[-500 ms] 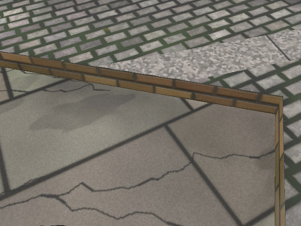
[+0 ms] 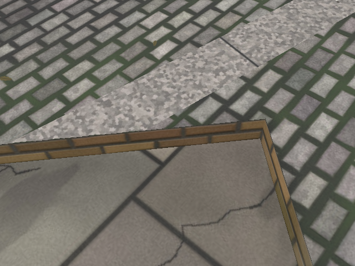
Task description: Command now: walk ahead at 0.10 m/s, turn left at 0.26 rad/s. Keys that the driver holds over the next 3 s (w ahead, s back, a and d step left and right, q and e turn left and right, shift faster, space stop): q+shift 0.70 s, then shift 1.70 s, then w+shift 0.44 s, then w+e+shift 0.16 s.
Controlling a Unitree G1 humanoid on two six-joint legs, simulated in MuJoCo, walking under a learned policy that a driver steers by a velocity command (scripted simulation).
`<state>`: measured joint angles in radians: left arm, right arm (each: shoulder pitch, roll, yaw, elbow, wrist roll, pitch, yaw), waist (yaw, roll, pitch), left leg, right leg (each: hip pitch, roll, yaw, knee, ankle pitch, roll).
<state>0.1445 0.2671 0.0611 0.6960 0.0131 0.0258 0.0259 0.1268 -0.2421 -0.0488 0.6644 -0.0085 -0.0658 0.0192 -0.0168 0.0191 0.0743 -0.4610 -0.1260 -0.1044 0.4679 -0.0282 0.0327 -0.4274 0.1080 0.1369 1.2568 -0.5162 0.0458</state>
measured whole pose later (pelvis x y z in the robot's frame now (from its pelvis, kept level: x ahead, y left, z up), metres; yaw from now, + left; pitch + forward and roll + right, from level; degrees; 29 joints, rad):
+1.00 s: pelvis +0.07 +0.05 +0.01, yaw +45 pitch +3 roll -1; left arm 0.16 0.31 0.06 0.75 0.00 0.01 0.02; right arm 0.13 -0.30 -0.05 0.57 -0.01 0.03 -0.01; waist 0.01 -0.01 0.03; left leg -0.32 -0.06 -0.08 0.50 -0.22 0.04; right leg -0.50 -0.03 0.03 0.84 -0.34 0.07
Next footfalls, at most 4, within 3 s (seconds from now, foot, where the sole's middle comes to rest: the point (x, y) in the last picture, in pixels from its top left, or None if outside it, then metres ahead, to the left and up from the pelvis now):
0.22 right None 0.13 -0.12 -0.76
0.68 left None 0.05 0.16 -0.76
1.10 right None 0.22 -0.01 -0.76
2.78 left None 0.10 0.29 -0.76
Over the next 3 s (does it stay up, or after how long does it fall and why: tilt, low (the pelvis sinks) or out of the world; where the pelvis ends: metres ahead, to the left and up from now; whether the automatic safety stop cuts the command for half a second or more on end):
stays up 0.18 0.25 0.02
